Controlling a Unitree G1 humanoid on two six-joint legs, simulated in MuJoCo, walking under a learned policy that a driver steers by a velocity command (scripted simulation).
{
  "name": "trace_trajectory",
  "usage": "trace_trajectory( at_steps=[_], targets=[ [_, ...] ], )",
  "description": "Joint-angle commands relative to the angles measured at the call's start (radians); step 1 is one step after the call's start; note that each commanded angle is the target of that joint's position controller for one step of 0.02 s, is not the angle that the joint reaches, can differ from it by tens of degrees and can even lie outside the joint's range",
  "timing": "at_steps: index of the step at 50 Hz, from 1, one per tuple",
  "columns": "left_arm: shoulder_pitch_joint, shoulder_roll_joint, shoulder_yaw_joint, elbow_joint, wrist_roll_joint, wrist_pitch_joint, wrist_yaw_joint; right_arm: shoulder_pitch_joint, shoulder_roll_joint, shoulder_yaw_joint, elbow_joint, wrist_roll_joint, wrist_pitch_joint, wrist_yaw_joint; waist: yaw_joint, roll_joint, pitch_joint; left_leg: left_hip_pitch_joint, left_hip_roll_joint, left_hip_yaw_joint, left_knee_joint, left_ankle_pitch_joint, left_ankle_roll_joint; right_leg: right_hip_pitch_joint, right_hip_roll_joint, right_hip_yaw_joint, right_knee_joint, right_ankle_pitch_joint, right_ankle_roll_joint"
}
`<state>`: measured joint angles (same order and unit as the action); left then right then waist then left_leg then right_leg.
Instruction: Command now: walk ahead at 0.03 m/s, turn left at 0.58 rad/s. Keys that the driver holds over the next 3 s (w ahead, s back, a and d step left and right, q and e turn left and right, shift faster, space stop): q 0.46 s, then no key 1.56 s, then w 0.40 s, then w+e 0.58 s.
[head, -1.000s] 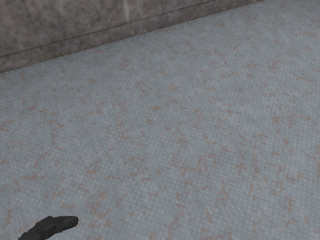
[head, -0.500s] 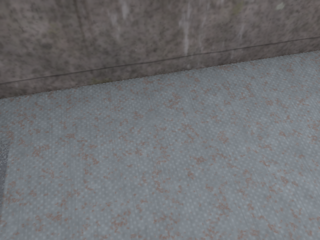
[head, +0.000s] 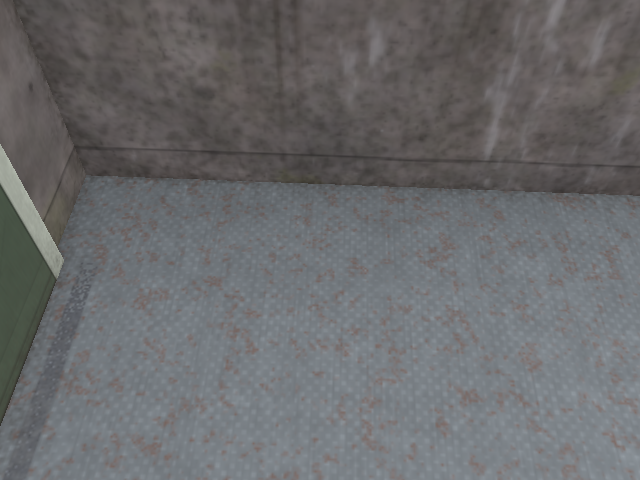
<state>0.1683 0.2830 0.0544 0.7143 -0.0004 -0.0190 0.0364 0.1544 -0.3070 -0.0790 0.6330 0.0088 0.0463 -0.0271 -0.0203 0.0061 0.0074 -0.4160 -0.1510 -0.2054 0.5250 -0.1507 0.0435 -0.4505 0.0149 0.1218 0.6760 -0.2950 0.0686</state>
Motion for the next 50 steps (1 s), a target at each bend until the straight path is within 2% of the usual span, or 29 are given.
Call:
trace_trajectory(
  at_steps=[1, 2, 3, 4, 5, 6, 7, 9, 12, 15, 19, 21, 22, 23, 24, 25, 26, 28, 29, 32, 35, 39, 41, 42, 43, 44, 45, 46, 50],
  targets=[
    [0.059, 0.106, 0.04, -0.054, -0.005, -0.034, -0.012, -0.02, -0.13, -0.034, -0.077, 0.013, 0.001, -0.004, 0.045, 0.158, -0.136, 0.128, 0.211, -0.284, -0.072, 0.049, 0.111, 0.172, 0.001, -0.032, -0.269, 0.12, -0.038],
    [0.079, 0.168, 0.057, -0.056, 0.011, -0.032, -0.009, 0.011, -0.088, -0.022, -0.082, 0.011, 0.002, -0.004, 0.032, 0.054, -0.154, 0.034, 0.149, -0.215, 0.052, -0.129, 0.059, 0.291, -0.158, 0.083, -0.321, 0.166, -0.094],
    [0.042, 0.26, 0.078, -0.059, 0.04, -0.016, -0.004, 0.044, -0.063, -0.019, -0.109, 0.014, -0.006, 0.002, -0.031, -0.272, -0.104, -0.183, -0.024, 0.012, 0.244, -0.41, -0.008, 0.34, -0.358, 0.318, -0.353, 0.385, -0.246],
    [0.037, 0.205, 0.07, -0.078, 0.056, -0.016, -0.005, 0.031, -0.153, -0.044, -0.103, -0.006, -0.022, 0.008, 0.007, -0.278, -0.114, -0.235, 0.024, 0.046, 0.502, -0.477, -0.057, 0.306, -0.448, 0.412, -0.363, 0.469, -0.342],
    [0.002, 0.156, 0.056, -0.098, 0.047, -0.015, 0.001, 0.043, -0.19, -0.061, -0.08, 0.003, -0.021, 0.011, 0.001, -0.185, -0.11, -0.23, 0.056, 0.044, 0.617, -0.414, -0.075, 0.291, -0.406, 0.316, -0.339, 0.471, -0.324],
    [-0.035, 0.126, 0.049, -0.104, 0.03, -0.011, 0.004, 0.063, -0.173, -0.062, -0.055, 0.007, -0.009, 0.007, -0.012, -0.132, -0.09, -0.229, 0.069, 0.063, 0.667, -0.358, -0.094, 0.282, -0.333, 0.21, -0.319, 0.451, -0.274],
    [-0.048, 0.11, 0.043, -0.108, 0.014, -0.008, 0.007, 0.071, -0.151, -0.058, -0.045, 0.005, 0.004, 0.003, -0.007, -0.122, -0.076, -0.248, 0.077, 0.075, 0.721, -0.308, -0.111, 0.291, -0.297, 0.147, -0.309, 0.442, -0.249],
    [-0.041, 0.11, 0.038, -0.107, 0.014, 0.003, 0.013, 0.056, -0.099, -0.041, -0.055, 0.014, 0.016, 0.007, 0.006, -0.136, -0.051, -0.246, 0.091, 0.127, 0.713, -0.252, -0.132, 0.282, -0.251, 0.046, -0.324, 0.453, -0.243],
    [0.011, 0.133, 0.049, -0.093, 0.02, 0.019, 0.021, -0.028, -0.069, -0.028, -0.099, 0.019, 0.013, 0.012, 0.059, -0.19, -0.064, -0.253, 0.128, 0.17, 0.553, -0.232, -0.15, 0.375, -0.267, 0.006, -0.326, 0.453, -0.267],
    [0.003, 0.172, 0.066, -0.09, 0.013, 0.025, 0.016, -0.044, -0.053, -0.017, -0.119, 0.012, 0.01, 0.027, 0.069, -0.21, -0.093, -0.133, 0.164, 0.207, 0.391, -0.256, -0.137, 0.365, -0.301, -0.033, -0.32, 0.466, -0.277],
    [-0.011, 0.193, 0.076, -0.079, -0.008, 0.022, -0.001, -0.017, -0.077, -0.03, -0.122, 0.014, 0.018, 0.042, 0.059, -0.223, -0.093, -0.006, 0.158, 0.26, 0.2, -0.227, -0.091, 0.34, -0.332, -0.058, -0.294, 0.444, -0.266],
    [-0.033, 0.19, 0.076, -0.07, -0.028, 0.02, -0.003, 0.045, -0.07, -0.037, -0.101, 0.014, 0.019, 0.048, 0.015, -0.201, -0.094, 0.112, 0.133, 0.293, -0.004, -0.09, -0.042, 0.305, -0.318, -0.099, -0.223, 0.403, -0.219],
    [0.015, 0.16, 0.069, -0.05, -0.028, 0.017, -0.005, 0.087, -0.091, -0.048, -0.082, 0.013, 0.017, 0.036, 0.007, -0.158, -0.097, 0.219, 0.114, 0.275, -0.115, -0.019, -0.01, 0.246, -0.282, -0.148, -0.147, 0.319, -0.159],
    [0.044, 0.11, 0.056, -0.051, 0.003, 0.015, -0.01, 0.121, -0.171, -0.071, -0.085, 0.014, 0.012, 0.021, 0.018, 0.037, -0.111, 0.4, 0.26, 0.057, -0.149, 0.261, 0.047, 0.049, -0.201, -0.244, 0.065, 0.084, -0.063],
    [-0.015, 0.058, 0.029, -0.121, 0.046, 0.008, -0.009, 0.108, -0.274, -0.083, -0.113, -0.009, 0.005, 0.01, 0.024, 0.332, -0.101, 0.469, 0.521, -0.299, -0.137, 0.564, 0.244, -0.257, -0.055, -0.249, 0.309, -0.377, 0.02],
    [-0.095, 0.12, 0.048, -0.124, 0.035, 0.0, -0.001, 0.144, -0.224, -0.069, -0.108, -0.053, -0.017, 0.018, -0.064, 0.238, -0.181, 0.408, 0.554, -0.313, -0.163, 0.527, 0.331, -0.245, -0.055, -0.083, 0.478, -0.417, 0.024],
    [-0.091, 0.146, 0.057, -0.113, 0.011, 0.005, 0.001, 0.1, -0.191, -0.053, -0.094, -0.053, -0.031, 0.018, -0.033, 0.185, -0.141, 0.372, 0.497, -0.203, -0.163, 0.459, 0.286, -0.244, -0.072, -0.065, 0.532, -0.342, 0.013],
    [-0.042, 0.149, 0.065, -0.07, 0.016, 0.019, 0.012, -0.007, -0.132, -0.031, -0.092, -0.012, -0.035, 0.009, 0.015, 0.124, -0.106, 0.316, 0.397, -0.085, -0.154, 0.379, 0.184, -0.219, -0.086, -0.058, 0.496, -0.195, 0.014],
    [-0.02, 0.145, 0.066, -0.062, 0.02, 0.023, 0.013, -0.031, -0.121, -0.022, -0.087, -0.007, -0.033, 0.004, 0.033, 0.127, -0.11, 0.272, 0.373, -0.049, -0.153, 0.429, 0.176, -0.164, -0.073, -0.071, 0.51, -0.144, 0.022],
    [0.013, 0.109, 0.053, -0.052, 0.006, 0.025, 0.006, -0.031, -0.1, -0.007, -0.065, -0.022, -0.031, -0.004, 0.041, 0.125, -0.127, 0.263, 0.346, -0.008, -0.161, 0.404, 0.181, -0.092, -0.06, -0.082, 0.43, -0.079, 0.035],
    [-0.02, 0.076, 0.034, -0.063, 0.007, 0.025, -0.001, -0.023, -0.105, -0.006, -0.042, -0.022, -0.027, -0.009, 0.017, 0.136, -0.101, 0.267, 0.343, -0.022, -0.167, 0.272, 0.18, -0.031, -0.074, -0.08, 0.219, -0.07, 0.031],
    [-0.029, 0.08, 0.025, -0.063, 0.013, 0.026, -0.006, -0.018, -0.1, 0.003, -0.029, -0.028, -0.033, 0.003, 0.001, 0.133, -0.059, 0.201, 0.358, -0.075, -0.167, 0.146, 0.195, 0.103, -0.053, -0.098, 0.006, -0.105, 0.017],
    [0.018, 0.067, 0.02, -0.038, 0.014, 0.019, -0.009, -0.039, -0.083, 0.014, -0.019, -0.018, -0.035, 0.007, 0.039, 0.115, -0.047, 0.161, 0.329, -0.071, -0.147, 0.091, 0.162, 0.223, -0.036, -0.118, -0.205, 0.048, -0.002],
    [0.032, 0.073, 0.016, -0.03, 0.025, 0.015, -0.01, -0.014, -0.062, 0.022, -0.003, -0.017, -0.042, 0.01, 0.048, 0.082, -0.046, 0.13, 0.306, -0.065, -0.144, 0.05, 0.121, 0.308, -0.048, -0.098, -0.304, 0.186, -0.019],
    [0.051, 0.116, 0.021, -0.031, 0.036, 0.013, -0.006, 0.018, -0.039, 0.031, 0.009, -0.03, -0.055, 0.014, 0.034, 0.015, -0.074, 0.082, 0.266, -0.035, -0.109, -0.03, 0.064, 0.409, -0.123, -0.023, -0.289, 0.383, -0.043],
    [0.041, 0.19, 0.039, -0.026, 0.022, 0.009, -0.007, 0.076, -0.064, 0.018, 0.021, -0.038, -0.061, 0.023, -0.033, -0.077, -0.068, 0.079, 0.18, 0.043, -0.1, -0.107, 0.016, 0.377, -0.165, -0.001, -0.219, 0.405, -0.087],
    [0.023, 0.144, 0.033, -0.023, 0.013, 0.003, -0.018, 0.04, -0.062, 0.021, 0.026, -0.042, -0.06, 0.022, -0.008, -0.108, -0.071, 0.161, 0.156, 0.086, -0.09, -0.109, -0.021, 0.273, -0.143, -0.003, -0.238, 0.236, -0.115],
    [0.008, 0.106, 0.022, -0.026, 0.016, -0.005, -0.026, -0.008, -0.077, 0.017, 0.026, -0.036, -0.054, 0.018, 0.013, -0.092, -0.042, 0.181, 0.155, 0.088, -0.068, -0.089, -0.031, 0.231, -0.12, -0.014, -0.256, 0.152, -0.106],
    [0.02, 0.084, 0.01, -0.01, 0.023, -0.028, -0.028, -0.015, -0.057, 0.016, 0.039, -0.027, -0.026, 0.005, 0.016, -0.082, -0.025, 0.195, 0.168, 0.075, -0.051, -0.002, -0.008, 0.204, -0.095, -0.041, -0.252, 0.128, -0.074]
  ],
)
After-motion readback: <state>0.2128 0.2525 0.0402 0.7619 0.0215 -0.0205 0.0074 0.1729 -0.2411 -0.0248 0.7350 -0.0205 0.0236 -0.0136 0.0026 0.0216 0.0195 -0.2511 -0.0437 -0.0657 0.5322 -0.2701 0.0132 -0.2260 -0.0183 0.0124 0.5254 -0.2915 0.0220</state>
